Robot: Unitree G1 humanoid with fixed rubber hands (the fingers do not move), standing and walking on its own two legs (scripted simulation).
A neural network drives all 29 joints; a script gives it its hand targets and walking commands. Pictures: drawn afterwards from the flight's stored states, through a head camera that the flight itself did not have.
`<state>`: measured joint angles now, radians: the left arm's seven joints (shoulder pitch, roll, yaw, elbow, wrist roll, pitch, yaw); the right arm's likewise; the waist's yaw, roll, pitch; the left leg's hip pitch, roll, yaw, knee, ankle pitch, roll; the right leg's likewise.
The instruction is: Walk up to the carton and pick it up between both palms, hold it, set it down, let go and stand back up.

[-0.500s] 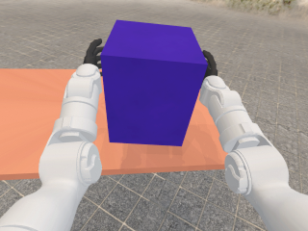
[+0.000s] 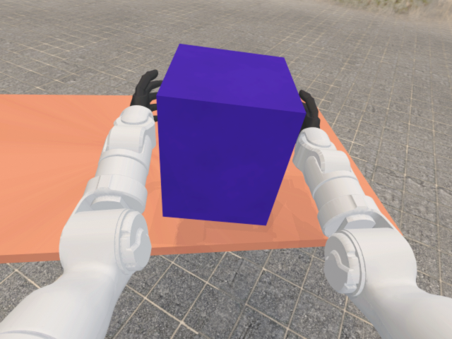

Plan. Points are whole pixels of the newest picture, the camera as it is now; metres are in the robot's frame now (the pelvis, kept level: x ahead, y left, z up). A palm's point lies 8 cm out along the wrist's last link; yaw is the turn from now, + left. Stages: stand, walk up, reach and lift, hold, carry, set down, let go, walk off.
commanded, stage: set down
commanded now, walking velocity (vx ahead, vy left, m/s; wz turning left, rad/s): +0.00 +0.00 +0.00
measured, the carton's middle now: (223, 136) +0.43 -0.02 +0.17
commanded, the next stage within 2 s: none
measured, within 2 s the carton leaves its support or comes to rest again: rests again in 1.30 s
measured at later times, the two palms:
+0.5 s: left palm (149, 122) +0.45 +0.12 +0.20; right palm (306, 145) +0.39 -0.17 +0.18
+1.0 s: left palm (154, 137) +0.44 +0.11 +0.17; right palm (306, 158) +0.39 -0.17 +0.15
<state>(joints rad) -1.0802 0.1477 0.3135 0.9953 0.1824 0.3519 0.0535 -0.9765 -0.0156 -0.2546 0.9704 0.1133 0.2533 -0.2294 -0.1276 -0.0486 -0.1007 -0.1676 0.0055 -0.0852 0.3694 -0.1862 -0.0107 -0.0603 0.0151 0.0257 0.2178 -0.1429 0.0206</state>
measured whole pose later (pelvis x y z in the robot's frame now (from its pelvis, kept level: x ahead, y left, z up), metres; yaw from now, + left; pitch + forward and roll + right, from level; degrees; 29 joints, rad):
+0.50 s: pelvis +0.00 +0.00 +0.00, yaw -1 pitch +0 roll -1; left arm -1.07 0.13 0.34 1.05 0.21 0.29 0.05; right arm -0.92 0.03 -0.35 0.94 0.00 0.21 -0.20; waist -0.12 -0.05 -0.09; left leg -0.16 0.01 -0.07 0.35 -0.18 -0.01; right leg -0.07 0.01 0.02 0.22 -0.14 0.02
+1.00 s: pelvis +0.01 +0.00 +0.00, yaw -1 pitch +0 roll -1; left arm -0.97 0.07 0.38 0.96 0.25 0.24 0.02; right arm -0.82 0.08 -0.41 0.87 -0.10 0.12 -0.17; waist -0.10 -0.05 -0.06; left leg -0.15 0.01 -0.04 0.34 -0.18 -0.01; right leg -0.07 0.00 0.01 0.23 -0.15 0.02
